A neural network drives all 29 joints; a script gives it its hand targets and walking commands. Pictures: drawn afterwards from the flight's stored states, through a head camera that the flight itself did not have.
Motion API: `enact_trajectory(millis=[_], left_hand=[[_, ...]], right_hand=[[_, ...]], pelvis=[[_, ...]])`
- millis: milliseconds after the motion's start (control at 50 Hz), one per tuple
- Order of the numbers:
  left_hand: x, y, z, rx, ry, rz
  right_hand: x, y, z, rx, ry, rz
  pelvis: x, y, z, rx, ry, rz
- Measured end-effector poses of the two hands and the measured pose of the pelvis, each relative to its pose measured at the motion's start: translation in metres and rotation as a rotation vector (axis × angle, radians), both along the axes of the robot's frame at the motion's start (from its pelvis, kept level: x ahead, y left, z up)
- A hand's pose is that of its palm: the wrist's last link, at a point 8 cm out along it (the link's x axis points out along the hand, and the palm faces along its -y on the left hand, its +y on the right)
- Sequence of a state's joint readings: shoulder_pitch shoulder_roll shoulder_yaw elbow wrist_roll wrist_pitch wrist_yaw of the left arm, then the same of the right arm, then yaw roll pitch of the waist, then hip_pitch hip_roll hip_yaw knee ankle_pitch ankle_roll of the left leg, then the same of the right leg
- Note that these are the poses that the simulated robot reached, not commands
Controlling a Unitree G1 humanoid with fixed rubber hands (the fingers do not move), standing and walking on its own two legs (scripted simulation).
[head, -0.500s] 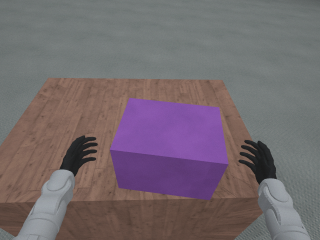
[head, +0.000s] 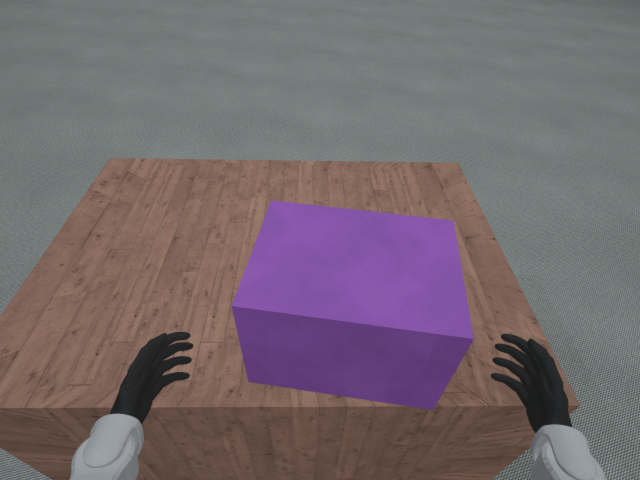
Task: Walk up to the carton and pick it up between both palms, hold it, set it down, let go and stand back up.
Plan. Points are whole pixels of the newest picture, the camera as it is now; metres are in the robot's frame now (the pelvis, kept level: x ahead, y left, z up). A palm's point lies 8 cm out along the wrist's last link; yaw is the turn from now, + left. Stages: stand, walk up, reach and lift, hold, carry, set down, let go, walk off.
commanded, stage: set down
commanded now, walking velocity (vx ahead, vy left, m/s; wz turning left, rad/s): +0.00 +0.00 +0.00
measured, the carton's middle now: (349, 302) +0.40 -0.09 -0.03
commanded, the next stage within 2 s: let go in 0.92 s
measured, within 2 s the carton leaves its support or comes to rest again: neither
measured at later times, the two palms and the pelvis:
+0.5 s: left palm out of the picture +0.15 +0.20 -0.05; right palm (502, 461) +0.15 -0.24 -0.04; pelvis -0.01 -0.01 +0.00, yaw +1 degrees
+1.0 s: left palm out of the picture +0.14 +0.20 -0.06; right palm (509, 477) +0.13 -0.24 -0.04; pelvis -0.03 +0.00 +0.00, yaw -1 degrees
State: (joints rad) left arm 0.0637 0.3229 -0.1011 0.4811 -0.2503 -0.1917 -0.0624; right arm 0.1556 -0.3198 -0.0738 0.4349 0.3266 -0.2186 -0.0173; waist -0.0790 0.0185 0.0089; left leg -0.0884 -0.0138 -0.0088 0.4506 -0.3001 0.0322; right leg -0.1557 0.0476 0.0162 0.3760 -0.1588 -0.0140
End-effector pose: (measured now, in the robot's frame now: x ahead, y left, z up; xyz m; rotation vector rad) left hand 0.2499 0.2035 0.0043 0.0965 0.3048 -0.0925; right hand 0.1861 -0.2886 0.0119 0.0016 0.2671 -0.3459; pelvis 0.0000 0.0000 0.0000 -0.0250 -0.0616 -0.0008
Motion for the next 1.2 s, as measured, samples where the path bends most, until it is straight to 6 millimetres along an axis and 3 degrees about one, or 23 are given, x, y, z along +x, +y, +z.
enact_trajectory(millis=[120, 220, 300, 360, 420, 540, 580, 660, 700, 720, 760, 780, 820, 900, 940, 1020, 1040, 1200], left_hand=[[-0.030, 0.009, -0.028, 0.050, 0.107, 0.023], [-0.068, 0.012, -0.058, 0.097, 0.288, 0.066], [-0.102, 0.004, -0.074, 0.089, 0.390, 0.105], [-0.114, -0.002, -0.076, 0.073, 0.390, 0.134], [-0.113, -0.004, -0.072, 0.042, 0.353, 0.176], [-0.087, -0.001, -0.046, -0.002, 0.200, 0.221], [-0.082, 0.001, -0.047, 0.036, 0.221, 0.208], [-0.073, 0.001, -0.036, -0.004, 0.179, 0.217], [-0.078, 0.002, -0.048, 0.046, 0.258, 0.196], [-0.078, 0.001, -0.043, -0.005, 0.225, 0.215], [-0.087, 0.001, -0.055, 0.051, 0.292, 0.192], [-0.088, 0.001, -0.052, 0.007, 0.267, 0.213], [-0.100, 0.000, -0.067, 0.070, 0.361, 0.191], [-0.107, -0.003, -0.063, 0.025, 0.334, 0.227], [-0.114, -0.003, -0.072, 0.084, 0.395, 0.211], [-0.109, -0.004, -0.059, 0.040, 0.326, 0.253], [-0.110, -0.004, -0.062, 0.096, 0.350, 0.229], [-0.112, -0.009, -0.062, 0.067, 0.367, 0.248]], right_hand=[[-0.026, 0.004, -0.034, -0.014, 0.114, 0.012], [-0.051, 0.010, -0.064, -0.019, 0.255, 0.054], [-0.065, 0.020, -0.076, -0.016, 0.318, 0.082], [-0.065, 0.030, -0.077, -0.013, 0.316, 0.112], [-0.056, 0.041, -0.071, -0.007, 0.288, 0.137], [-0.025, 0.054, -0.041, -0.028, 0.159, 0.165], [-0.023, 0.053, -0.044, -0.046, 0.194, 0.170], [-0.021, 0.049, -0.029, -0.057, 0.160, 0.155], [-0.027, 0.046, -0.037, -0.073, 0.224, 0.165], [-0.028, 0.045, -0.030, -0.056, 0.193, 0.145], [-0.037, 0.043, -0.039, -0.069, 0.254, 0.159], [-0.039, 0.042, -0.034, -0.055, 0.230, 0.144], [-0.050, 0.042, -0.050, -0.060, 0.325, 0.161], [-0.055, 0.044, -0.047, -0.037, 0.307, 0.158], [-0.059, 0.046, -0.059, -0.044, 0.368, 0.188], [-0.048, 0.050, -0.049, -0.034, 0.291, 0.206], [-0.046, 0.051, -0.053, -0.050, 0.303, 0.226], [-0.033, 0.048, -0.053, -0.051, 0.284, 0.240]], pelvis=[[-0.002, -0.001, -0.001, -0.010, -0.043, 0.000], [-0.005, 0.000, -0.002, -0.012, -0.083, -0.003], [-0.005, -0.001, -0.001, -0.008, -0.083, -0.002], [-0.006, -0.003, -0.001, -0.004, -0.079, 0.001], [-0.008, -0.004, -0.002, -0.001, -0.077, 0.004], [-0.012, -0.005, -0.002, 0.003, -0.093, 0.014], [-0.013, -0.005, -0.001, 0.001, -0.118, 0.013], [-0.014, -0.003, -0.001, 0.003, -0.118, 0.013], [-0.016, -0.002, 0.000, 0.003, -0.144, 0.010], [-0.015, -0.002, 0.000, 0.005, -0.125, 0.008], [-0.017, -0.002, 0.000, 0.005, -0.148, 0.004], [-0.017, -0.001, 0.000, 0.007, -0.129, 0.001], [-0.020, -0.001, 0.000, 0.008, -0.153, -0.002], [-0.023, -0.002, -0.001, 0.015, -0.122, -0.006], [-0.025, -0.002, 0.000, 0.016, -0.138, -0.007], [-0.027, -0.004, -0.001, 0.022, -0.106, -0.007], [-0.028, -0.005, -0.001, 0.021, -0.123, -0.004], [-0.028, -0.013, -0.001, 0.026, -0.115, 0.006]])
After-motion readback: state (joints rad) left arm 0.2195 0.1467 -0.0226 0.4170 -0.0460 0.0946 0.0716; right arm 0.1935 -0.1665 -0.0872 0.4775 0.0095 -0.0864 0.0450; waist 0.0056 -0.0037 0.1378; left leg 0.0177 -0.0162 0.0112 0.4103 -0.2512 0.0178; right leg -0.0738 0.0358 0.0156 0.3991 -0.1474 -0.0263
